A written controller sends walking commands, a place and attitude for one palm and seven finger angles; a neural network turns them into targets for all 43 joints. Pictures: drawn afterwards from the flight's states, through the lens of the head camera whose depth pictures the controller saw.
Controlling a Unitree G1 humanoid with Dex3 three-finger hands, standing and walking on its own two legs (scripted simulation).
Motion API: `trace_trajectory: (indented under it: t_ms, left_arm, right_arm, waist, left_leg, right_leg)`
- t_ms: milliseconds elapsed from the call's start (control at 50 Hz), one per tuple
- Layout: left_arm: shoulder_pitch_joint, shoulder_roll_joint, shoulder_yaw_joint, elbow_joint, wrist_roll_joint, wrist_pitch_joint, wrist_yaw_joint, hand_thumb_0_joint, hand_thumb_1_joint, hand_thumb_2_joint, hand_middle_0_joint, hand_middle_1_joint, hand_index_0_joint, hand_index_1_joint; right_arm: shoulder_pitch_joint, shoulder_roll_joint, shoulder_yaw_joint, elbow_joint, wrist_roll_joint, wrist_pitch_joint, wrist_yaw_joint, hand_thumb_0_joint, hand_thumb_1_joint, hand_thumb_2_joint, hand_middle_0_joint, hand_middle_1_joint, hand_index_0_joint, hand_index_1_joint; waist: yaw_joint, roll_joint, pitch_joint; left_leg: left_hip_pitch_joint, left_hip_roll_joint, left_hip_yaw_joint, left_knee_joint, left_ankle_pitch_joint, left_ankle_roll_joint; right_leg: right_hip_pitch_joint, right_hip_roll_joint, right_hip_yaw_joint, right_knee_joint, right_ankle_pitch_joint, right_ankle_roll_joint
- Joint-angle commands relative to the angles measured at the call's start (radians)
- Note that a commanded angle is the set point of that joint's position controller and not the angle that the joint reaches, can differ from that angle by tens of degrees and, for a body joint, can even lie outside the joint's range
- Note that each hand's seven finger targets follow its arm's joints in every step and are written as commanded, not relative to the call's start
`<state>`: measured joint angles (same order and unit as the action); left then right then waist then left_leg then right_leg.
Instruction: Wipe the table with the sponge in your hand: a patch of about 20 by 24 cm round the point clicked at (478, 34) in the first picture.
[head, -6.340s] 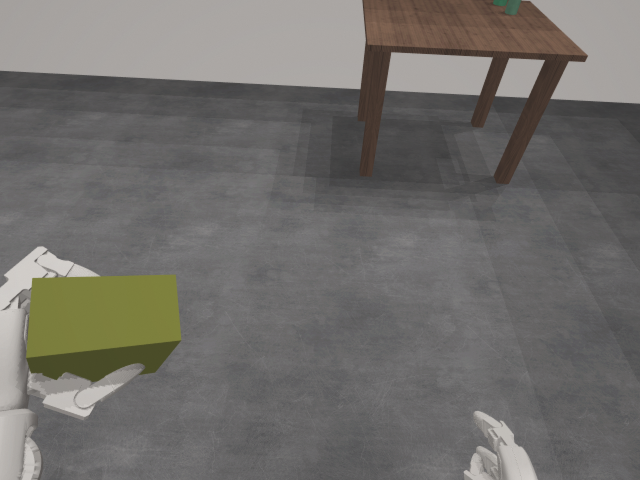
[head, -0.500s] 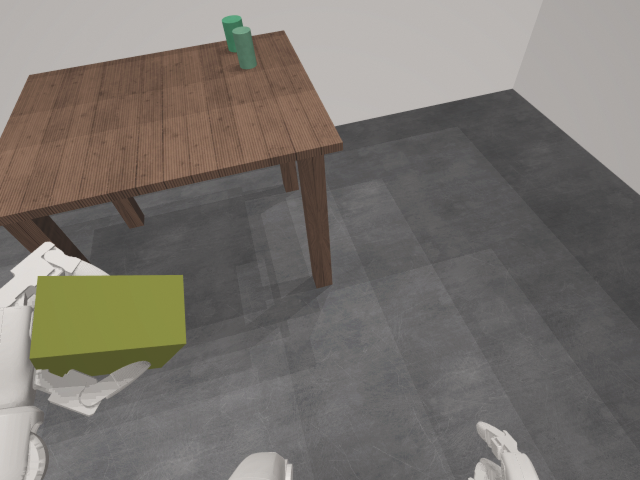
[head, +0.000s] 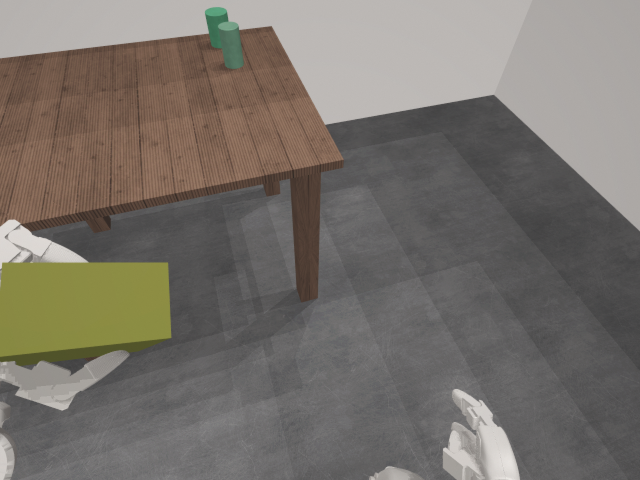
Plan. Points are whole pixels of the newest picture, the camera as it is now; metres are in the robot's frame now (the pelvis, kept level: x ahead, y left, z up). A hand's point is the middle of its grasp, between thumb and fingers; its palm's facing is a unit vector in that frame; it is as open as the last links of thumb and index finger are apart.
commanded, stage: take the last steps up to it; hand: left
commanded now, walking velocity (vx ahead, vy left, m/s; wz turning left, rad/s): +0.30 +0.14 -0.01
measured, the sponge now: (107, 315) +0.23 +0.21 +0.16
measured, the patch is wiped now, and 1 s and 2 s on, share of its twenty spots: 0.00 0.00 0.00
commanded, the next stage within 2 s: come to a stop and stand still in 1.24 s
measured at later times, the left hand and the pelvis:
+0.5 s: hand (90, 207) +0.34 +0.26 +0.17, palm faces +0.36 -0.80 -0.49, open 10.5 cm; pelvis +0.13 +0.04 -0.01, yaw -1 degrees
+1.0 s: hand (134, 146) +0.46 +0.26 +0.16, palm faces +0.37 -0.80 -0.47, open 10.5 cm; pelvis +0.23 +0.03 +0.00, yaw +0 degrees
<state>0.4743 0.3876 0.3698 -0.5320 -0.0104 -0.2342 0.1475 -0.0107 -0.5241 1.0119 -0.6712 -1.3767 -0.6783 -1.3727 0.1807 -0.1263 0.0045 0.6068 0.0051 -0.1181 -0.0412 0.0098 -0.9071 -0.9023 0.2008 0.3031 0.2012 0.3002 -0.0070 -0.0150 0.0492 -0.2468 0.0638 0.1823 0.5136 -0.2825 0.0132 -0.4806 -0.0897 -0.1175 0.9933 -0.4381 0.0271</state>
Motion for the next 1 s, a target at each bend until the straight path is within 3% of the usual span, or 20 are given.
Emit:
trace_trajectory:
  t_ms: [0,60,80,120,140,200,260,360,420,440,460,480,520,640,760,780,820,840,900,980]
  left_arm:
    - [-0.02,0.133,0.109,-0.192,-0.018,-0.063,0.021,0.0,0.1,1.3,-1.2,-1.6,-1.2,-1.6]
    - [-0.059,0.127,0.1,-0.129,-0.014,-0.042,0.02,0.0,0.1,1.3,-1.2,-1.6,-1.2,-1.6]
    - [-0.068,0.143,0.11,-0.104,-0.007,-0.041,0.019,0.0,0.1,1.3,-1.2,-1.6,-1.2,-1.6]
    - [-0.108,0.196,0.159,-0.077,-0.024,-0.04,0.022,0.0,0.1,1.3,-1.2,-1.6,-1.2,-1.6]
    - [-0.158,0.196,0.145,-0.113,-0.03,-0.051,0.016,0.0,0.1,1.3,-1.2,-1.6,-1.2,-1.6]
    - [-0.072,0.172,0.136,-0.149,-0.011,-0.085,0.011,0.0,0.1,1.3,-1.2,-1.6,-1.2,-1.6]
    - [-0.041,0.183,0.146,-0.213,-0.006,-0.102,0.022,0.0,0.1,1.3,-1.2,-1.6,-1.2,-1.6]
    - [0.028,0.178,0.169,-0.247,-0.012,-0.08,0.049,0.0,0.1,1.3,-1.2,-1.6,-1.2,-1.6]
    - [-0.04,0.171,0.159,-0.263,-0.008,-0.084,0.053,0.0,0.1,1.3,-1.2,-1.6,-1.2,-1.6]
    - [-0.047,0.163,0.146,-0.252,-0.01,-0.089,0.051,0.0,0.1,1.3,-1.2,-1.6,-1.2,-1.6]
    - [-0.065,0.15,0.138,-0.266,-0.015,-0.095,0.049,0.0,0.1,1.3,-1.2,-1.6,-1.2,-1.6]
    - [-0.09,0.165,0.135,-0.228,-0.01,-0.101,0.048,0.0,0.1,1.3,-1.2,-1.6,-1.2,-1.6]
    - [-0.1,0.202,0.158,-0.185,-0.016,-0.096,0.032,0.0,0.1,1.3,-1.2,-1.6,-1.2,-1.6]
    - [-0.02,0.159,0.125,-0.311,-0.022,-0.08,0.017,0.0,0.1,1.3,-1.2,-1.6,-1.2,-1.6]
    - [-0.068,0.146,0.119,-0.148,-0.014,-0.034,0.027,0.0,0.1,1.3,-1.2,-1.6,-1.2,-1.6]
    - [-0.087,0.153,0.121,-0.111,-0.007,-0.031,0.026,0.0,0.1,1.3,-1.2,-1.6,-1.2,-1.6]
    - [-0.135,0.197,0.152,-0.073,-0.017,-0.021,0.028,0.0,0.1,1.3,-1.2,-1.6,-1.2,-1.6]
    - [-0.18,0.184,0.127,-0.096,-0.028,-0.029,0.024,0.0,0.1,1.3,-1.2,-1.6,-1.2,-1.6]
    - [-0.098,0.17,0.124,-0.12,-0.014,-0.064,0.016,0.0,0.1,1.3,-1.2,-1.6,-1.2,-1.6]
    - [-0.016,0.182,0.142,-0.196,-0.006,-0.091,0.029,0.0,0.1,1.3,-1.2,-1.6,-1.2,-1.6]
  right_arm:
    - [-0.04,-0.182,-0.055,-0.112,-0.002,-0.058,-0.015,0.0,-0.9,-0.9,0.2,0.3,0.2,0.3]
    - [-0.054,-0.183,-0.052,-0.109,0.002,-0.037,-0.029,0.0,-0.9,-0.9,0.2,0.3,0.2,0.3]
    - [-0.052,-0.176,-0.054,-0.103,0.003,-0.028,-0.029,0.0,-0.9,-0.9,0.2,0.3,0.2,0.3]
    - [-0.075,-0.171,-0.056,-0.127,0.002,-0.018,-0.017,0.0,-0.9,-0.9,0.2,0.3,0.2,0.3]
    - [-0.082,-0.181,-0.065,-0.111,0.001,-0.015,-0.006,0.0,-0.9,-0.9,0.2,0.3,0.2,0.3]
    - [-0.094,-0.161,-0.039,-0.089,-0.005,0.004,0.0,0.0,-0.9,-0.9,0.2,0.3,0.2,0.3]
    - [-0.093,-0.162,-0.047,-0.111,-0.009,0.012,0.0,0.0,-0.9,-0.9,0.2,0.3,0.2,0.3]
    - [-0.072,-0.145,-0.059,-0.158,-0.011,0.003,-0.004,0.0,-0.9,-0.9,0.2,0.3,0.2,0.3]
    - [-0.036,-0.169,-0.082,-0.16,-0.008,0.0,-0.02,0.0,-0.9,-0.9,0.2,0.3,0.2,0.3]
    - [-0.015,-0.182,-0.091,-0.163,0.0,-0.004,-0.026,0.0,-0.9,-0.9,0.2,0.3,0.2,0.3]
    - [-0.023,-0.212,-0.103,-0.168,0.004,-0.006,-0.023,0.0,-0.9,-0.9,0.2,0.3,0.2,0.3]
    - [-0.013,-0.211,-0.1,-0.182,0.007,-0.012,-0.014,0.0,-0.9,-0.9,0.2,0.3,0.2,0.3]
    - [-0.046,-0.198,-0.092,-0.152,0.009,-0.022,-0.014,0.0,-0.9,-0.9,0.2,0.3,0.2,0.3]
    - [-0.052,-0.181,-0.064,-0.129,0.008,-0.066,-0.008,0.0,-0.9,-0.9,0.2,0.3,0.2,0.3]
    - [-0.05,-0.177,-0.046,-0.112,0.001,-0.044,-0.034,0.0,-0.9,-0.9,0.2,0.3,0.2,0.3]
    - [-0.049,-0.172,-0.045,-0.109,-0.001,-0.034,-0.037,0.0,-0.9,-0.9,0.2,0.3,0.2,0.3]
    - [-0.075,-0.154,-0.037,-0.13,-0.001,-0.026,-0.028,0.0,-0.9,-0.9,0.2,0.3,0.2,0.3]
    - [-0.07,-0.183,-0.055,-0.112,-0.001,-0.025,-0.011,0.0,-0.9,-0.9,0.2,0.3,0.2,0.3]
    - [-0.085,-0.157,-0.029,-0.084,-0.004,-0.008,-0.008,0.0,-0.9,-0.9,0.2,0.3,0.2,0.3]
    - [-0.078,-0.156,-0.042,-0.122,-0.012,0.002,-0.005,0.0,-0.9,-0.9,0.2,0.3,0.2,0.3]
  waist:
    - [0.009,0.227,-0.126]
    - [0.015,0.148,-0.143]
    - [0.022,0.034,-0.162]
    - [0.031,-0.317,-0.169]
    - [0.022,-0.248,-0.147]
    - [0.017,-0.055,-0.1]
    - [0.007,-0.089,-0.134]
    - [0.037,-0.158,-0.187]
    - [0.005,-0.061,-0.204]
    - [-0.014,0.071,-0.232]
    - [-0.011,0.297,-0.255]
    - [-0.008,0.301,-0.228]
    - [-0.006,0.277,-0.178]
    - [0.017,0.275,-0.165]
    - [0.016,0.16,-0.146]
    - [0.017,0.07,-0.136]
    - [0.035,-0.325,-0.125]
    - [0.018,-0.311,-0.132]
    - [0.014,-0.069,-0.118]
    - [0.013,-0.072,-0.17]
  left_leg:
    - [0.065,0.203,-0.15,-0.193,0.214,0.132]
    - [-0.019,0.166,-0.113,-0.022,0.124,0.086]
    - [-0.093,0.122,-0.076,0.154,0.079,0.064]
    - [-0.456,-0.036,-0.114,0.654,-0.249,-0.014]
    - [-0.472,-0.011,-0.216,0.777,-0.206,-0.026]
    - [-0.487,0.044,-0.213,0.773,-0.081,-0.044]
    - [-0.351,0.058,-0.146,0.481,-0.038,-0.041]
    - [-0.154,-0.024,0.011,0.112,0.014,-0.027]
    - [0.058,-0.047,0.043,-0.075,0.127,-0.021]
    - [0.218,0.012,-0.039,-0.106,0.162,0.009]
    - [0.36,0.219,-0.319,-0.115,0.357,0.107]
    - [0.312,0.33,-0.524,-0.169,0.429,0.198]
    - [0.186,0.354,-0.527,-0.214,0.14,0.263]
    - [0.058,0.213,-0.188,-0.214,0.205,0.158]
    - [-0.053,0.188,-0.136,-0.085,-0.021,0.084]
    - [-0.114,0.144,-0.104,0.037,-0.084,0.059]
    - [-0.423,-0.04,-0.07,0.527,-0.28,-0.017]
    - [-0.447,-0.026,-0.177,0.684,-0.215,-0.029]
    - [-0.471,0.016,-0.191,0.744,-0.092,-0.048]
    - [-0.316,0.013,-0.1,0.399,-0.031,-0.041]
  right_leg:
    - [0.121,0.034,-0.072,-0.268,0.073,0.008]
    - [0.327,0.049,-0.084,-0.493,0.168,-0.008]
    - [0.418,-0.027,0.03,-0.568,0.2,-0.047]
    - [0.556,-0.394,0.671,-0.719,0.291,-0.219]
    - [0.505,-0.401,0.678,-0.738,0.228,-0.225]
    - [0.448,-0.307,0.303,-0.668,0.523,-0.191]
    - [0.406,-0.258,0.125,-0.625,0.699,-0.154]
    - [0.46,-0.225,0.102,-0.566,0.713,-0.14]
    - [0.379,-0.171,0.072,-0.423,0.585,-0.095]
    - [0.268,-0.124,0.037,-0.243,0.471,-0.064]
    - [0.038,0.0,-0.026,-0.01,0.04,-0.013]
    - [-0.067,0.06,0.027,0.184,-0.24,-0.015]
    - [-0.165,-0.018,0.109,0.304,-0.156,-0.012]
    - [0.011,-0.008,-0.007,-0.062,0.042,0.006]
    - [0.294,0.044,-0.064,-0.455,0.124,0.001]
    - [0.349,-0.01,0.031,-0.555,0.131,-0.029]
    - [0.466,-0.363,0.637,-0.743,0.169,-0.206]
    - [0.459,-0.377,0.671,-0.762,0.18,-0.212]
    - [0.481,-0.286,0.309,-0.647,0.647,-0.181]
    - [0.473,-0.235,0.126,-0.605,0.878,-0.156]
